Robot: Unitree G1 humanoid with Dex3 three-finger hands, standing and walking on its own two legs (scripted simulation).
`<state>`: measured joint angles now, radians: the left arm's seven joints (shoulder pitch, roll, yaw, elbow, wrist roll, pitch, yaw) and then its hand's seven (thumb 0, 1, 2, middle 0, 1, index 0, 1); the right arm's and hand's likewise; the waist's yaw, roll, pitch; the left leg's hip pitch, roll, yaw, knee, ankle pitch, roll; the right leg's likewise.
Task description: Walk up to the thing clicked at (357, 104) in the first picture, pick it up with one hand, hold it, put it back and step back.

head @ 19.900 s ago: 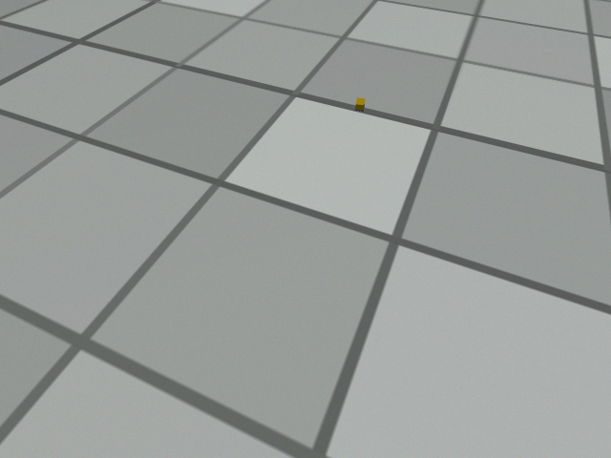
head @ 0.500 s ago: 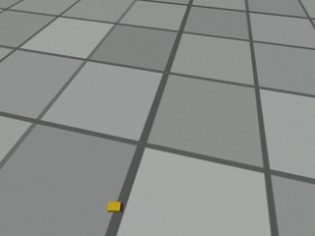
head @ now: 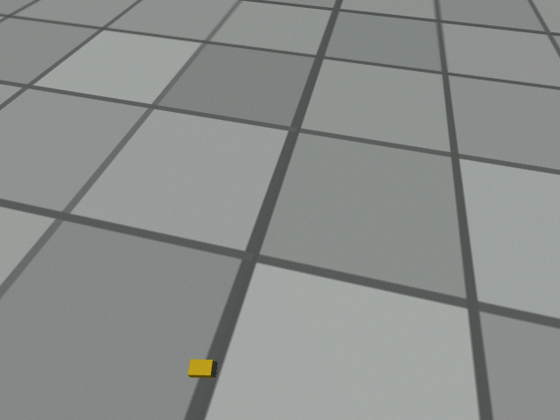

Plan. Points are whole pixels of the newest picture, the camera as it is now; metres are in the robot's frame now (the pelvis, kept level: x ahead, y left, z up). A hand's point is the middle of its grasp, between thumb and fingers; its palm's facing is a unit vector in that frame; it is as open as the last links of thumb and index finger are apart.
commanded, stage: stand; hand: left
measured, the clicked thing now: (201, 368) +0.38 +0.27 -0.76
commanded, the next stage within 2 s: walk up in 0.18 s
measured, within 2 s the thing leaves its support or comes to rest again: neither
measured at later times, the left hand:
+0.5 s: hand out of the picture -0.01 +0.24 -0.16, palm faces +0.01 -0.90 -0.44, open 7.4 cm
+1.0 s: hand out of the picture -0.17 +0.26 -0.17, palm faces +0.13 -0.90 -0.42, open 7.4 cm
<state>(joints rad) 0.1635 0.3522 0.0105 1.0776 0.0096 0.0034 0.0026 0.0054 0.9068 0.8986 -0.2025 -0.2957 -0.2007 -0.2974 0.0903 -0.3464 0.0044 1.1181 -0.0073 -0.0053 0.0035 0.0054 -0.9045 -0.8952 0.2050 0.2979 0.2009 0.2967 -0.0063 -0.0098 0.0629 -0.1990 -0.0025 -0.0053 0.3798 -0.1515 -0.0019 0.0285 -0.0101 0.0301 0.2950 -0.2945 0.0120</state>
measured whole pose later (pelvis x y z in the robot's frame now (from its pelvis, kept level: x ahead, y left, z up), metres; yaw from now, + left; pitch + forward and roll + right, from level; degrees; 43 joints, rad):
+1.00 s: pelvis -0.24 -0.02 -0.04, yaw +10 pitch -3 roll +0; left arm 0.14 0.37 0.06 0.78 0.02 0.04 0.04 0.00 0.90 0.90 -0.21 -0.30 -0.21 -0.30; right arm 0.13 -0.43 -0.06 0.84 -0.03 0.09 0.02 0.01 -0.91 -0.90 0.20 0.30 0.20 0.30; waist 0.00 0.02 0.22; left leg -0.29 -0.01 -0.05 0.79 -0.47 0.01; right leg -0.45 -0.12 -0.09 0.71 -0.20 0.02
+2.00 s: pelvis -0.34 +0.02 -0.01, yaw +2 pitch -2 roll +0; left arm 0.22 0.41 0.08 0.87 0.01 0.03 -0.03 0.01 0.91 0.90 -0.20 -0.30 -0.20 -0.30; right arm 0.33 -0.37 -0.06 0.91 -0.03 -0.07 0.01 0.01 -0.90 -0.89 0.21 0.30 0.20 0.30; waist -0.04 -0.06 0.09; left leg -0.22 0.00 0.00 0.56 -0.30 0.01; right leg -0.33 0.02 0.06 1.02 -0.51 -0.04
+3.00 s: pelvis -0.32 -0.01 -0.01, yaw +3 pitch -2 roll +0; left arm 0.12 0.36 0.03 1.07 0.00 -0.01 -0.02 0.01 0.91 0.90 -0.20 -0.30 -0.20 -0.30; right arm 0.07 -0.35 0.00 1.08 -0.02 0.00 0.02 0.01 -0.90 -0.90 0.21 0.30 0.20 0.30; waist 0.02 0.00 0.07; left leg -0.16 0.01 0.00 0.48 -0.29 -0.01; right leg -0.25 -0.02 0.01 0.46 -0.17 0.02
